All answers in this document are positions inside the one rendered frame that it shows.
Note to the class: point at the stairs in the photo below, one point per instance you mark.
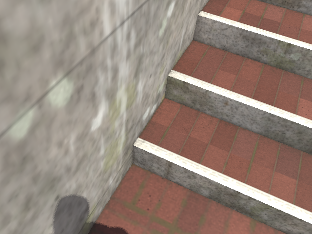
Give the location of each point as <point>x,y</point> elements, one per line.
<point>235,124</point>

